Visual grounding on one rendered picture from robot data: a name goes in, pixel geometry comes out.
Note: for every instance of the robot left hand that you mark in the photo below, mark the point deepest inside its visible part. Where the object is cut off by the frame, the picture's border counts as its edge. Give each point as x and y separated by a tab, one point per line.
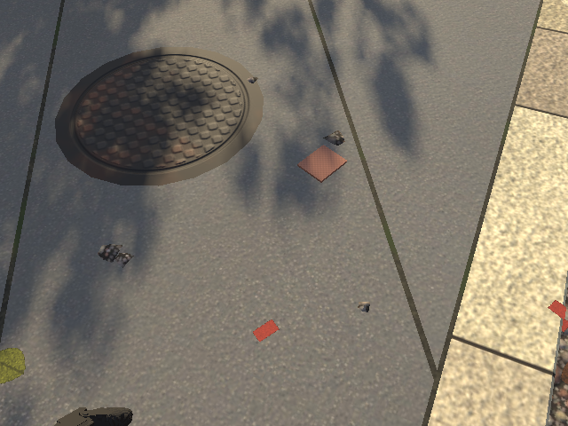
110	416

